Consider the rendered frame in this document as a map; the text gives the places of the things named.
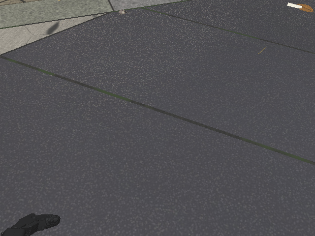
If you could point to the robot left hand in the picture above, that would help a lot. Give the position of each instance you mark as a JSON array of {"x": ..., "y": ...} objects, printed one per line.
[{"x": 31, "y": 223}]

